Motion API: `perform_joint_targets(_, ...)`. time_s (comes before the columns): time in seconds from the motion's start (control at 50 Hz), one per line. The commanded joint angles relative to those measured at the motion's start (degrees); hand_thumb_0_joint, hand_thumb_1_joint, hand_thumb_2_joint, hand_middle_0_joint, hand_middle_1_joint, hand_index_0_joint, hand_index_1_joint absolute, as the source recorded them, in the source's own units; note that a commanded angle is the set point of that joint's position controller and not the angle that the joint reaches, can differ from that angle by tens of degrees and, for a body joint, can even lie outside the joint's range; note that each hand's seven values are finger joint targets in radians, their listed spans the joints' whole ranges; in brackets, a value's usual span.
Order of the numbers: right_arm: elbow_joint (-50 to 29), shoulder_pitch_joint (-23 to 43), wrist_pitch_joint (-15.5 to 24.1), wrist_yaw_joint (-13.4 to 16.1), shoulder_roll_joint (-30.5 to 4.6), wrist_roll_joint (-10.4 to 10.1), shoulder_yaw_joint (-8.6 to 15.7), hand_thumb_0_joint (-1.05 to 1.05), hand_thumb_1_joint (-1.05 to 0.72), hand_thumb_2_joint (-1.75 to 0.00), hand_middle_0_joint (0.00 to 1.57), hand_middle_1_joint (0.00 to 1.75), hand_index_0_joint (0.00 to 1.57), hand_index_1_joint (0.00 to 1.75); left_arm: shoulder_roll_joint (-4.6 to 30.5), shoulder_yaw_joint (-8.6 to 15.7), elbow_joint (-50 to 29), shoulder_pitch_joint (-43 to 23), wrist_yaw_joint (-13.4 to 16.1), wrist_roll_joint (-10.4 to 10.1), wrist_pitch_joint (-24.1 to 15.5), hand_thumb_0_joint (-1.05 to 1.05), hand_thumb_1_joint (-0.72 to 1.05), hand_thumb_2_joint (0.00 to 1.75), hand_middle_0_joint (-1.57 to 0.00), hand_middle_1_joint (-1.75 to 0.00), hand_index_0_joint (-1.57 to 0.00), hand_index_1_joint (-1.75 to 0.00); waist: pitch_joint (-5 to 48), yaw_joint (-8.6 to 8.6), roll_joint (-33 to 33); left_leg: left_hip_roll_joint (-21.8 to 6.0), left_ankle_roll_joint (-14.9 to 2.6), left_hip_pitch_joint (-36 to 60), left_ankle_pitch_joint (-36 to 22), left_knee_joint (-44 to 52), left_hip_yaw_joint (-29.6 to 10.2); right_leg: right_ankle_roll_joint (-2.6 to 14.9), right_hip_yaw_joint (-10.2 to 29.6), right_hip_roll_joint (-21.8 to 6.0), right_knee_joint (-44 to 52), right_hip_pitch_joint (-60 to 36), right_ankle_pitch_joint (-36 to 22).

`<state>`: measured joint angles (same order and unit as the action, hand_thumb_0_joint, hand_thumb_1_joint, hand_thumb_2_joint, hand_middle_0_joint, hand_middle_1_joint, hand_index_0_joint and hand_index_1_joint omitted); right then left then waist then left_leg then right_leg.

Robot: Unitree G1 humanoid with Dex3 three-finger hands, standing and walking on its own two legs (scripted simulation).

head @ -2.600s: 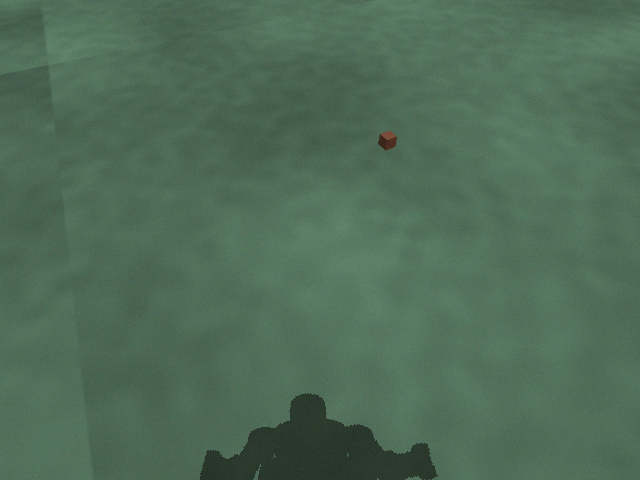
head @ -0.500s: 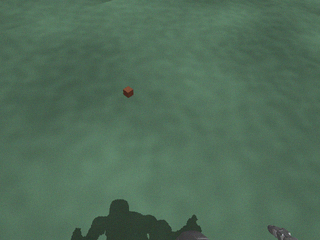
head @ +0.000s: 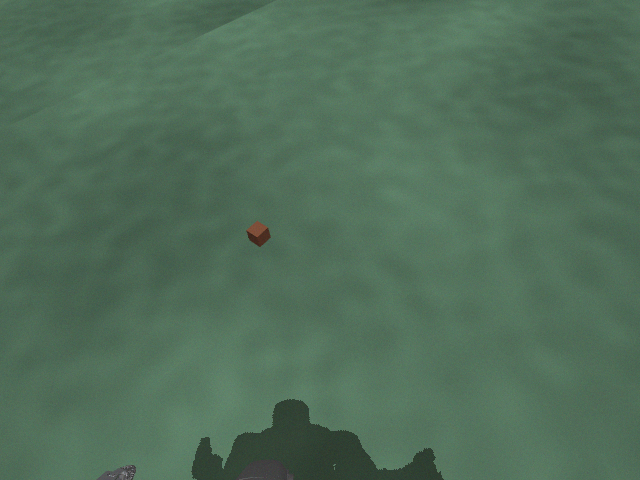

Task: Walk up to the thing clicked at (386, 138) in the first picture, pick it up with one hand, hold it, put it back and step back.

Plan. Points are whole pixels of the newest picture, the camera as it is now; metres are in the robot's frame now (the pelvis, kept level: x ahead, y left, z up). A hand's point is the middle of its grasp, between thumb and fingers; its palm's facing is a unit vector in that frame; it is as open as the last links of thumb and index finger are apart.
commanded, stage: walk up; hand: left
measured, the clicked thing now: (258, 233) +1.11 +0.32 -0.74
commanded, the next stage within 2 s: none
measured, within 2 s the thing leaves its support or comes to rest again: neither
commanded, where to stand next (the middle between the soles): +0.77 +0.08 m, yaw +2 degrees
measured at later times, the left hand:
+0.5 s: hand (131, 408) +0.25 +0.34 -0.16, palm faces -0.02 -0.94 -0.33, open 7.4 cm
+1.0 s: hand (179, 275) +0.47 +0.29 -0.11, palm faces +0.03 -0.91 -0.41, open 7.4 cm
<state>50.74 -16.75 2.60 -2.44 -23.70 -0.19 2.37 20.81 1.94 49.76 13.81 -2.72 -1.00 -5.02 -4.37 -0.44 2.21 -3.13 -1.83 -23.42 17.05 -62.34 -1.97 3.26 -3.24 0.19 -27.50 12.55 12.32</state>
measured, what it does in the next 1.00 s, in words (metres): walks ahead: left foot, then right foot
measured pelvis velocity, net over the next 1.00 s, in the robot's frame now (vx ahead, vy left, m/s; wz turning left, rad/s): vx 0.41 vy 0.02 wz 0.02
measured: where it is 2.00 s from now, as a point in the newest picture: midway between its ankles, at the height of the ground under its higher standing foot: (316, 317)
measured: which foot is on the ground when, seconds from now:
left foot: up 0.00-0.28, down 0.30-0.82, up 0.84-1.00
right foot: down 0.00-0.34, up 0.36-0.78, down 0.80-1.00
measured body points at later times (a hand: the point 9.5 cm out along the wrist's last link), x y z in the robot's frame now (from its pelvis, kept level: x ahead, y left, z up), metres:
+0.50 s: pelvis +0.22 +0.07 -0.01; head +0.24 +0.09 +0.44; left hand +0.25 +0.39 -0.14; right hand +0.33 -0.24 -0.10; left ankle +0.27 +0.16 -0.74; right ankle +0.20 -0.09 -0.67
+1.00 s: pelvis +0.41 +0.02 +0.00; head +0.42 -0.02 +0.45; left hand +0.47 +0.34 -0.09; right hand +0.48 -0.29 -0.14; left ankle +0.41 +0.18 -0.67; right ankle +0.45 -0.08 -0.74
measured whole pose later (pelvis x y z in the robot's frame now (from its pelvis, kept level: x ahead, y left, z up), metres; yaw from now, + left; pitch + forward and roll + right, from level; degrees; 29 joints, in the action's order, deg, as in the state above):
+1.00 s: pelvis +0.41 +0.02 +0.00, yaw +1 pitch -4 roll +2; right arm 50.6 -17.3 1.8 -2.7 -24.6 0.1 2.8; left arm 20.9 1.7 49.4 15.7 -2.1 -0.2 -5.4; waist -4.3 -0.9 3.6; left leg -1.1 -1.8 -24.8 20.3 -59.7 -1.9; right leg 1.9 -4.0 -2.3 -28.4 12.9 12.2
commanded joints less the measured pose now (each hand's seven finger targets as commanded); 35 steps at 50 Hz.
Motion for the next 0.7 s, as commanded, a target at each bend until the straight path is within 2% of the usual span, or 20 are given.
perform_joint_targets(0.0,-3.3,-2.8,0.1,-0.5,-10.1,0.4,4.0,0.0,-0.9,-0.9,0.2,0.3,0.2,0.3,15.8,5.2,-4.2,2.0,1.5,0.5,-2.4,0.0,0.9,0.9,-0.2,-0.3,-0.2,-0.3,2.2,0.37,-6.8,-0.9,1.39,-6.9,-5.8,3.5,-1.8,5.86,9.7,-13.5,13.4,-4.7,-19.1)
perform_joint_targets(0.06,-4.6,1.3,0.0,-1.3,-10.6,0.8,4.6,0.0,-0.9,-0.9,0.2,0.3,0.2,0.3,16.8,5.6,-4.5,2.1,1.5,1.2,-2.5,0.0,0.9,0.9,-0.2,-0.3,-0.2,-0.3,-0.8,-0.47,-6.6,-2.0,2.54,-9.7,-8.3,10.9,-2.2,6.01,9.9,-13.9,17.4,-2.8,-1.4)
perform_joint_targets(0.1,-5.3,4.5,0.3,-1.9,-10.3,1.2,4.5,0.0,-0.9,-0.9,0.2,0.3,0.2,0.3,17.4,6.1,-4.4,3.0,1.4,1.5,-2.4,0.0,0.9,0.9,-0.2,-0.3,-0.2,-0.3,-1.6,-1.56,-6.9,-2.8,2.61,-11.1,-9.5,17.2,-1.7,6.45,9.6,-14.2,17.2,-5.0,2.7)
perform_joint_targets(0.14,-6.3,8.0,1.0,-2.3,-9.6,1.5,4.1,0.0,-0.9,-0.9,0.2,0.3,0.2,0.3,17.2,6.1,-4.2,4.2,1.2,1.7,-2.3,0.0,0.9,0.9,-0.2,-0.3,-0.2,-0.3,-1.4,-2.75,-7.5,-3.4,2.06,-9.2,-10.7,24.2,0.4,6.59,7.5,-13.7,14.7,-7.1,-3.8)
perform_joint_targets(0.22,-6.1,8.9,1.7,-2.5,-9.6,1.5,4.3,0.0,-0.9,-0.9,0.2,0.3,0.2,0.3,17.9,6.0,-3.7,5.0,1.3,1.5,-1.6,0.0,0.9,0.9,-0.2,-0.3,-0.2,-0.3,0.3,-2.43,-7.6,-1.5,-0.31,-0.5,-10.0,29.8,4.2,6.63,6.0,-14.3,9.1,-7.3,-12.4)
perform_joint_targets(0.26,-4.3,3.1,1.9,-2.1,-10.6,1.7,5.0,0.0,-0.9,-0.9,0.2,0.3,0.2,0.3,18.4,5.7,-4.1,3.7,1.5,1.4,-1.2,0.0,0.9,0.9,-0.2,-0.3,-0.2,-0.3,2.5,1.47,-4.9,0.3,-1.55,10.3,-9.6,32.7,5.8,5.79,4.3,-13.4,1.0,-3.2,-16.0)
perform_joint_targets(0.28,-2.0,-4.0,2.3,-1.5,-13.3,2.2,6.1,0.0,-0.9,-0.9,0.2,0.3,0.2,0.3,16.3,4.7,-4.5,4.8,1.5,1.6,-1.0,0.0,0.9,0.9,-0.2,-0.3,-0.2,-0.3,6.7,4.8,1.4,1.3,-3.47,21.2,-5.8,32.7,4.9,4.29,1.8,-9.6,-11.8,1.2,-17.4)
perform_joint_targets(0.3,-1.1,-10.6,2.6,-0.8,-17.1,3.1,7.5,0.0,-0.9,-0.9,0.2,0.3,0.2,0.3,12.4,3.2,-4.6,8.4,1.5,1.1,-0.8,0.0,0.9,0.9,-0.2,-0.3,-0.2,-0.3,11.1,7.14,11.5,-6.1,-6.45,31.5,4.4,36.7,-6.3,1.87,-0.9,-5.1,-27.6,11.4,-9.3)
perform_joint_targets(0.32,-3.1,-10.0,2.9,-0.1,-20.1,2.7,8.0,0.0,-0.9,-0.9,0.2,0.3,0.2,0.3,9.5,2.6,-4.7,11.4,1.4,0.4,-0.5,0.0,0.9,0.9,-0.2,-0.3,-0.2,-0.3,12.0,5.28,18.5,-19.7,-10.88,37.2,12.7,43.2,-33.4,-0.85,0.6,3.5,-38.7,25.1,18.8)
perform_joint_targets(0.34,-3.7,-7.9,2.7,-0.2,-20.6,0.3,8.2,0.0,-0.9,-0.9,0.2,0.3,0.2,0.3,16.9,4.1,-3.6,9.8,2.4,0.8,0.1,0.0,0.9,0.9,-0.2,-0.3,-0.2,-0.3,11.9,5.75,10.5,-22.4,-15.33,34.2,15.5,47.4,-38.9,0.46,5.7,0.3,-43.0,25.7,19.1)
perform_joint_targets(0.36,-4.0,-6.4,2.4,0.0,-19.0,-0.2,7.9,0.0,-0.9,-0.9,0.2,0.3,0.2,0.3,18.0,3.7,-3.2,6.6,2.4,1.1,0.0,0.0,0.9,0.9,-0.2,-0.3,-0.2,-0.3,7.0,5.42,6.6,-21.4,-15.02,28.1,10.8,48.0,-34.8,0.22,7.5,-1.5,-45.0,26.1,16.4)
perform_joint_targets(0.38,-4.6,-3.6,2.4,0.3,-16.6,-0.4,6.6,0.0,-0.9,-0.9,0.2,0.3,0.2,0.3,17.4,3.4,-2.8,5.9,2.0,0.8,-0.1,0.0,0.9,0.9,-0.2,-0.3,-0.2,-0.3,3.9,4.05,2.3,-17.7,-11.6,21.3,2.2,48.1,-23.7,-0.05,10.6,-2.4,-42.6,22.4,11.8)
perform_joint_targets(0.4,-5.1,-1.2,2.6,0.6,-14.9,-0.2,5.7,0.0,-0.9,-0.9,0.2,0.3,0.2,0.3,16.2,3.5,-1.9,7.2,1.6,0.5,-0.1,0.0,0.9,0.9,-0.2,-0.3,-0.2,-0.3,1.9,2.54,2.3,-14.5,-8.68,17.4,-2.9,47.7,-16.3,-0.11,10.9,-3.6,-39.5,19.8,8.6)
perform_joint_targets(0.42,-5.2,-0.2,2.9,0.6,-13.5,-0.5,5.1,0.0,-0.9,-0.9,0.2,0.3,0.2,0.3,15.6,3.5,-0.9,9.9,1.1,0.3,0.2,0.0,0.9,0.9,-0.2,-0.3,-0.2,-0.3,1.5,0.9,3.1,-12.3,-7.38,15.3,-6.6,47.8,-10.0,-0.55,9.7,-4.7,-36.7,17.7,6.5)
perform_joint_targets(0.46,-5.3,-0.1,3.5,0.6,-13.1,-0.5,4.8,0.0,-0.9,-0.9,0.2,0.3,0.2,0.3,14.6,3.6,-0.1,11.2,0.6,0.5,0.8,0.0,0.9,0.9,-0.2,-0.3,-0.2,-0.3,2.5,0.33,4.1,-10.9,-8.79,13.6,-11.3,47.5,-5.7,-2.07,7.2,-4.6,-34.9,15.4,4.6)
perform_joint_targets(0.54,-6.1,-1.2,3.8,0.4,-13.5,0.2,5.1,0.0,-0.9,-0.9,0.2,0.3,0.2,0.3,13.6,3.6,-2.3,5.0,-0.3,1.4,1.0,0.0,0.9,0.9,-0.2,-0.3,-0.2,-0.3,-0.3,1.71,5.1,-11.1,-11.15,15.1,-11.0,49.6,-3.0,-4.01,5.0,-6.9,-23.1,19.3,1.8)
perform_joint_targets(0.56,-6.3,-1.1,3.9,0.3,-14.3,0.3,5.3,0.0,-0.9,-0.9,0.2,0.3,0.2,0.3,13.2,3.7,-2.7,3.4,-0.5,1.5,1.1,0.0,0.9,0.9,-0.2,-0.3,-0.2,-0.3,-1.7,1.79,6.0,-12.0,-11.83,13.3,-8.0,50.6,-3.3,-4.12,4.1,-7.6,-20.9,19.0,1.5)
perform_joint_targets(0.62,-6.6,-0.1,3.7,-0.1,-14.7,0.4,5.4,0.0,-0.9,-0.9,0.2,0.3,0.2,0.3,12.9,4.1,-2.9,0.7,-1.2,1.6,0.8,0.0,0.9,0.9,-0.2,-0.3,-0.2,-0.3,-3.1,1.76,6.0,-10.8,-10.63,8.8,-0.7,51.0,-2.0,-3.32,2.6,-7.3,-12.7,14.1,-3.8)
perform_joint_targets(0.66,-6.8,0.3,3.4,-0.2,-14.6,0.4,5.3,0.0,-0.9,-0.9,0.2,0.3,0.2,0.3,12.8,4.5,-2.7,-0.5,-1.3,1.6,0.6,0.0,0.9,0.9,-0.2,-0.3,-0.2,-0.3,-2.7,1.59,6.4,-10.1,-9.69,8.8,-0.9,49.5,-1.6,-2.77,1.5,-6.3,-9.4,10.9,-6.2)
perform_joint_targets(0.68,-6.8,-0.1,3.2,-0.2,-14.4,0.4,5.4,0.0,-0.9,-0.9,0.2,0.3,0.2,0.3,12.8,4.4,-2.7,-1.0,-1.2,1.6,0.3,0.0,0.9,0.9,-0.2,-0.3,-0.2,-0.3,-1.5,2.01,5.3,-9.7,-9.5,10.5,-4.4,47.5,-1.4,-2.57,0.6,-5.4,-7.7,9.9,-5.5)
